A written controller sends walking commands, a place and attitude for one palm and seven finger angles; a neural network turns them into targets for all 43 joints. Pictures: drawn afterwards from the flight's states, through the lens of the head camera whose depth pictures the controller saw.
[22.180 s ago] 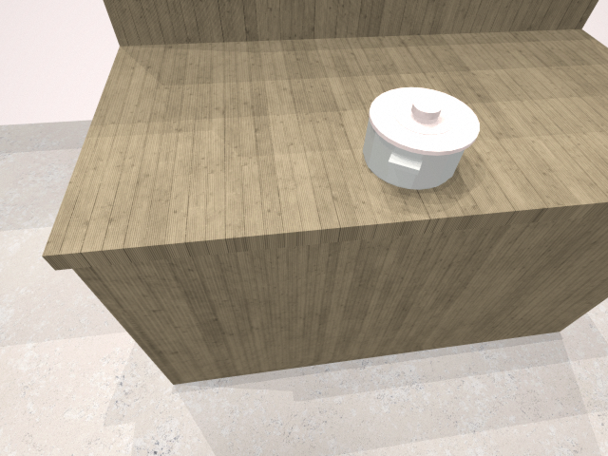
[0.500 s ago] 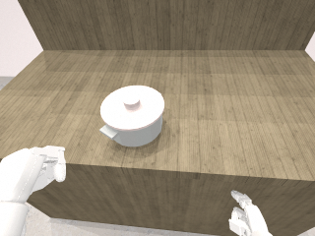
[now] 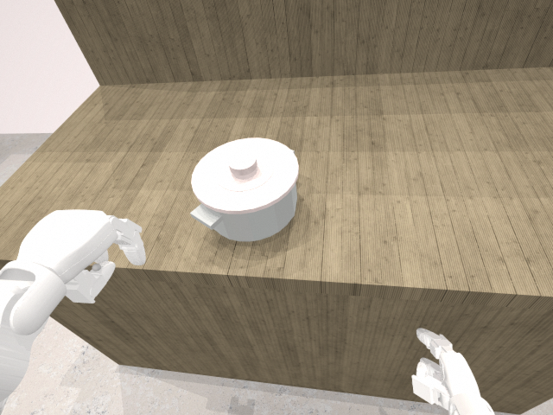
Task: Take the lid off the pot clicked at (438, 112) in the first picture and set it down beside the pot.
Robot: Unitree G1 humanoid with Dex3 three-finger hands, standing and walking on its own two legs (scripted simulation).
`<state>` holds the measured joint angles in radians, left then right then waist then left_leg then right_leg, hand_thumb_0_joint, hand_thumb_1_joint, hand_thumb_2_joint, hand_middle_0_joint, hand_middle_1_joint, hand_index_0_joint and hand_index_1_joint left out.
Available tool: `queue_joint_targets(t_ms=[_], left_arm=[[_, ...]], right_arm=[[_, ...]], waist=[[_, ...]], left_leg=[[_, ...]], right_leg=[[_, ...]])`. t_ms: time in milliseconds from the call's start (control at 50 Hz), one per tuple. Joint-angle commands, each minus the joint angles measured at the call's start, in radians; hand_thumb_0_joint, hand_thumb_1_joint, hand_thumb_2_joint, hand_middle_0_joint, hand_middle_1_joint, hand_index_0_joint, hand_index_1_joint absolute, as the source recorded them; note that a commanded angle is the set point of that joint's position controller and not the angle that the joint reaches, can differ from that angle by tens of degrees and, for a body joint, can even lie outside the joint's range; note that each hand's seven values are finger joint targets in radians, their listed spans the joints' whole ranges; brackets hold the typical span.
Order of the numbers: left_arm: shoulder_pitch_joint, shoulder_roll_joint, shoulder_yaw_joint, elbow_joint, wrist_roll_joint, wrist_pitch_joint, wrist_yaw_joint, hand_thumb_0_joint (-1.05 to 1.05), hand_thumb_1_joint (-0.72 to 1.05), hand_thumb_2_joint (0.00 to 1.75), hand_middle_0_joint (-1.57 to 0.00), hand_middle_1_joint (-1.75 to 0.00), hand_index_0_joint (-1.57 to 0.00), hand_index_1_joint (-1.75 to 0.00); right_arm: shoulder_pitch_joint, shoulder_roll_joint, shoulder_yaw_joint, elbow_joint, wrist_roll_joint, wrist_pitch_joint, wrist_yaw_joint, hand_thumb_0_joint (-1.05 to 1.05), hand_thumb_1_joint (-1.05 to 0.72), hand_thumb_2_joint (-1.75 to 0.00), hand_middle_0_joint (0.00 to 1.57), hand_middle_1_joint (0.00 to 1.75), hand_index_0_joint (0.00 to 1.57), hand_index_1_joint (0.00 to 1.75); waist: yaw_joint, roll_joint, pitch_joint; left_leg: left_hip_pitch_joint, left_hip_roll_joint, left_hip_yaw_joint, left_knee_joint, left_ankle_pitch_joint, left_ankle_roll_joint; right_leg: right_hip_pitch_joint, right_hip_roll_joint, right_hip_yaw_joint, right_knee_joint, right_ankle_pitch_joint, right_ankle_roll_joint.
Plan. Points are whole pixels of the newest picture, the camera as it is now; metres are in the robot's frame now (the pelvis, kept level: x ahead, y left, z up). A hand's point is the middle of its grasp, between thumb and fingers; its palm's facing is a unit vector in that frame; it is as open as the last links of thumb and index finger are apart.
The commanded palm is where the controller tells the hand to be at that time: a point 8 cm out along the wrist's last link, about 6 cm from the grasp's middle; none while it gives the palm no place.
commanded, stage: reach forward and open the fingers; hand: left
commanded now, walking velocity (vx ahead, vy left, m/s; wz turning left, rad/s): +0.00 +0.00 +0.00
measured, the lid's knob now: (242, 163) +0.48 +0.13 +0.11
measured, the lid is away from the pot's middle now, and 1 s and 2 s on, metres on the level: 0.00 0.00 0.00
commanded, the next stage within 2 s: move the open hand above the knob in 0.46 s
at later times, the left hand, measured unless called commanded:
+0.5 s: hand (104, 224) +0.29 +0.26 +0.17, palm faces -0.10 -0.01 -0.99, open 9.9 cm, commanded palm +0.27 +0.25 +0.24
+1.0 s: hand (145, 193) +0.34 +0.22 +0.18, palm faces -0.12 -0.02 -0.99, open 10.0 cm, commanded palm +0.32 +0.22 +0.24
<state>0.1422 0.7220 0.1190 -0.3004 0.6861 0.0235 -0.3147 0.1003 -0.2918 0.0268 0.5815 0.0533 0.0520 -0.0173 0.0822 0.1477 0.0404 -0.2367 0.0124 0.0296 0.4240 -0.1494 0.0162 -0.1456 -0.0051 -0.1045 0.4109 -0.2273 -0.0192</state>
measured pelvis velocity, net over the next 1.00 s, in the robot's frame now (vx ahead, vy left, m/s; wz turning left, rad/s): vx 0.00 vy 0.01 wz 0.00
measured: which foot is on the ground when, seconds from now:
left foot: down 0.00-1.00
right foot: down 0.00-1.00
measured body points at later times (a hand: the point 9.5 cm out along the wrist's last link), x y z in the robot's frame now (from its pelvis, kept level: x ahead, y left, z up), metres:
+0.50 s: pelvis -0.01 +0.02 +0.00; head -0.01 -0.03 +0.44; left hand +0.29 +0.26 +0.23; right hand +0.22 -0.19 -0.09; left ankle +0.05 +0.11 -0.74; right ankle +0.00 -0.10 -0.74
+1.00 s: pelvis +0.00 +0.01 +0.00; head +0.01 -0.04 +0.44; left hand +0.34 +0.22 +0.23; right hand +0.22 -0.21 -0.10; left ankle +0.05 +0.11 -0.74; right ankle +0.00 -0.10 -0.74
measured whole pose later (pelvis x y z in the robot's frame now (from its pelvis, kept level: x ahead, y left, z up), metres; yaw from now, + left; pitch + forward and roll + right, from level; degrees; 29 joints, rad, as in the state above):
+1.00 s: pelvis +0.00 +0.01 +0.00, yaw +0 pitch -1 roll +0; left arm -0.38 0.65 -0.10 -0.07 0.77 0.20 -0.43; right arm 0.09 -0.30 0.05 0.58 0.07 0.09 0.02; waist 0.05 0.13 0.03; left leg -0.26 -0.02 0.04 0.43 -0.16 0.03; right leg -0.19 -0.04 -0.09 0.47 -0.25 -0.01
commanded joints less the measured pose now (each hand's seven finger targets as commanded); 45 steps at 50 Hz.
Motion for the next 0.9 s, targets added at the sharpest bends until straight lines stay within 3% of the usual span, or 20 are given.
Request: queue_joint_targets(t_ms=[0,140,200,220,280,300,340,400,440,500,520,580,600,620,660,700,720,800,840,880], left_arm=[[-0.258,0.270,0.188,-0.148,0.026,0.016,0.048,0.00,-0.11,1.41,-0.93,-0.33,-0.93,-0.33],[-0.404,0.244,0.122,-0.106,0.035,0.049,0.027,0.00,-0.32,1.51,-0.85,-0.08,-0.85,-0.08],[-0.411,0.254,0.137,-0.086,0.041,0.074,0.023,0.00,-0.32,1.51,-0.85,-0.08,-0.85,-0.08],[-0.457,0.238,0.101,-0.070,0.051,0.073,0.011,0.00,-0.32,1.51,-0.85,-0.08,-0.85,-0.08],[-0.525,0.249,0.090,-0.034,0.058,0.089,0.003,0.00,-0.33,1.52,-0.85,-0.08,-0.85,-0.08],[-0.516,0.265,0.116,-0.052,0.057,0.093,0.006,0.00,-0.33,1.52,-0.85,-0.08,-0.85,-0.08],[-0.573,0.257,0.088,-0.067,0.059,0.091,-0.010,0.00,-0.33,1.52,-0.85,-0.08,-0.85,-0.08],[-0.578,0.252,0.095,-0.011,0.056,0.107,-0.015,0.00,-0.33,1.53,-0.85,-0.08,-0.85,-0.08],[-0.647,0.239,0.054,0.006,0.065,0.113,-0.033,0.00,-0.33,1.53,-0.85,-0.08,-0.85,-0.08],[-0.687,0.261,0.072,-0.028,0.068,0.112,-0.031,0.00,-0.33,1.53,-0.85,-0.08,-0.85,-0.08],[-0.704,0.264,0.063,0.022,0.082,0.115,-0.043,0.00,-0.33,1.53,-0.85,-0.08,-0.85,-0.08],[-0.726,0.235,0.034,0.051,0.076,0.129,-0.053,0.00,-0.33,1.53,-0.85,-0.08,-0.85,-0.08],[-0.692,0.227,0.046,0.035,0.068,0.133,-0.052,0.00,-0.33,1.53,-0.85,-0.08,-0.85,-0.08],[-0.725,0.198,0.003,0.033,0.075,0.134,-0.068,0.00,-0.33,1.53,-0.85,-0.08,-0.85,-0.08],[-0.753,0.194,-0.012,0.041,0.075,0.141,-0.068,0.00,-0.33,1.53,-0.85,-0.08,-0.85,-0.08],[-0.730,0.265,0.069,0.032,0.076,0.147,-0.059,0.00,-0.33,1.53,-0.85,-0.08,-0.85,-0.08],[-0.783,0.235,0.021,0.069,0.092,0.152,-0.072,0.00,-0.33,1.53,-0.85,-0.08,-0.85,-0.08],[-0.800,0.226,0.022,0.057,0.080,0.160,-0.064,0.00,-0.33,1.53,-0.85,-0.08,-0.85,-0.08],[-0.844,0.193,-0.027,0.059,0.091,0.166,-0.075,0.00,-0.33,1.53,-0.85,-0.08,-0.85,-0.08],[-0.861,0.177,-0.044,0.033,0.094,0.170,-0.073,0.00,-0.33,1.53,-0.85,-0.08,-0.85,-0.08]], right_arm=[[-0.204,-0.085,-0.032,-0.187,0.006,-0.062,0.002,0.00,-0.90,-0.90,0.20,0.30,0.20,0.30],[-0.196,-0.083,-0.027,-0.187,0.011,-0.047,0.009,0.00,-0.90,-0.90,0.20,0.30,0.20,0.30],[-0.208,-0.090,-0.026,-0.196,0.015,-0.048,0.017,0.00,-0.90,-0.90,0.20,0.30,0.20,0.30],[-0.200,-0.087,-0.020,-0.183,0.008,-0.039,0.017,0.00,-0.90,-0.90,0.20,0.30,0.20,0.30],[-0.199,-0.090,-0.021,-0.182,0.014,-0.035,0.010,0.00,-0.90,-0.90,0.20,0.30,0.20,0.30],[-0.207,-0.092,-0.023,-0.198,0.017,-0.042,0.014,0.00,-0.90,-0.90,0.20,0.30,0.20,0.30],[-0.200,-0.085,-0.020,-0.193,0.015,-0.036,0.014,0.00,-0.90,-0.90,0.20,0.30,0.20,0.30],[-0.199,-0.091,-0.021,-0.193,0.017,-0.041,0.014,0.00,-0.90,-0.90,0.20,0.30,0.20,0.30],[-0.195,-0.088,-0.018,-0.186,0.018,-0.029,0.012,0.00,-0.90,-0.90,0.20,0.30,0.20,0.30],[-0.205,-0.090,-0.018,-0.195,0.020,-0.040,0.014,0.00,-0.90,-0.90,0.20,0.30,0.20,0.30],[-0.192,-0.088,-0.013,-0.177,0.011,-0.032,0.013,0.00,-0.90,-0.90,0.20,0.30,0.20,0.30],[-0.188,-0.091,-0.017,-0.176,0.017,-0.028,0.011,0.00,-0.90,-0.90,0.20,0.30,0.20,0.30],[-0.189,-0.093,-0.019,-0.193,0.022,-0.034,0.019,0.00,-0.90,-0.90,0.20,0.30,0.20,0.30],[-0.190,-0.086,-0.014,-0.182,0.016,-0.025,0.022,0.00,-0.90,-0.90,0.20,0.30,0.20,0.30],[-0.195,-0.088,-0.016,-0.185,0.019,-0.024,0.019,0.00,-0.90,-0.90,0.20,0.30,0.20,0.30],[-0.187,-0.100,-0.020,-0.192,0.019,-0.029,0.023,0.00,-0.90,-0.90,0.20,0.30,0.20,0.30],[-0.186,-0.092,-0.010,-0.176,0.015,-0.016,0.022,0.00,-0.90,-0.90,0.20,0.30,0.20,0.30],[-0.189,-0.093,-0.019,-0.193,0.023,-0.024,0.026,0.00,-0.90,-0.90,0.20,0.30,0.20,0.30],[-0.184,-0.088,-0.016,-0.187,0.023,-0.012,0.028,0.00,-0.90,-0.90,0.20,0.30,0.20,0.30],[-0.192,-0.085,-0.018,-0.188,0.022,-0.015,0.029,0.00,-0.90,-0.90,0.20,0.30,0.20,0.30]], waist=[[0.003,-0.060,-0.211],[-0.002,-0.050,-0.220],[-0.003,-0.058,-0.216],[-0.007,-0.055,-0.239],[-0.007,-0.073,-0.199],[-0.008,-0.061,-0.224],[-0.006,-0.065,-0.255],[-0.018,-0.061,-0.230],[-0.018,-0.079,-0.219],[-0.022,-0.034,-0.265],[-0.016,-0.057,-0.290],[-0.019,-0.078,-0.257],[-0.025,-0.070,-0.276],[-0.025,-0.077,-0.307],[-0.028,-0.095,-0.255],[-0.022,-0.084,-0.286],[-0.028,-0.093,-0.304],[-0.030,-0.056,-0.301],[-0.030,-0.083,-0.311],[-0.028,-0.060,-0.319]], left_leg=[[0.162,-0.030,-0.046,-0.040,0.077,0.033],[0.140,-0.024,-0.046,-0.067,0.034,0.028],[0.142,-0.023,-0.054,-0.061,0.033,0.028],[0.136,-0.026,-0.047,-0.074,0.037,0.028],[0.117,-0.020,-0.059,-0.087,-0.026,0.026],[0.140,-0.024,-0.059,-0.065,-0.002,0.031],[0.144,-0.023,-0.057,-0.074,0.018,0.029],[0.148,-0.025,-0.060,-0.055,0.019,0.031],[0.132,-0.023,-0.056,-0.075,-0.007,0.028],[0.164,-0.028,-0.066,-0.053,0.015,0.032],[0.153,-0.031,-0.062,-0.065,0.038,0.031],[0.144,-0.031,-0.058,-0.060,0.032,0.031],[0.166,-0.032,-0.061,-0.035,0.066,0.034],[0.164,-0.036,-0.052,-0.052,0.077,0.033],[0.145,-0.034,-0.052,-0.054,0.039,0.034],[0.159,-0.034,-0.056,-0.028,0.077,0.037],[0.148,-0.040,-0.046,-0.043,0.086,0.035],[0.168,-0.039,-0.056,-0.018,0.099,0.038],[0.163,-0.037,-0.050,-0.035,0.110,0.034],[0.175,-0.040,-0.052,-0.033,0.115,0.036]], right_leg=[[-0.047,-0.003,0.079,-0.089,0.067,0.010],[-0.046,-0.009,0.061,-0.078,0.015,0.012],[-0.052,0.005,0.067,-0.065,0.019,0.001],[-0.041,0.002,0.053,-0.063,0.019,0.006],[-0.075,-0.003,0.053,-0.070,-0.040,0.009],[-0.066,0.007,0.065,-0.055,-0.012,-0.002],[-0.049,-0.003,0.055,-0.056,0.000,0.005],[-0.076,0.008,0.060,-0.048,0.011,-0.004],[-0.079,0.000,0.049,-0.059,-0.015,0.006],[-0.073,0.008,0.060,-0.037,0.008,-0.008],[-0.053,0.006,0.048,-0.040,0.021,-0.004],[-0.074,-0.001,0.049,-0.047,0.025,0.000],[-0.071,0.008,0.058,-0.030,0.061,-0.009],[-0.052,0.005,0.045,-0.035,0.070,-0.003],[-0.078,-0.001,0.048,-0.045,0.043,0.003],[-0.057,0.006,0.061,-0.025,0.084,-0.010],[-0.044,0.004,0.050,-0.030,0.087,-0.004],[-0.059,0.002,0.062,-0.015,0.106,-0.012],[-0.044,-0.004,0.051,-0.021,0.116,-0.003],[-0.049,-0.005,0.053,-0.017,0.121,-0.006]])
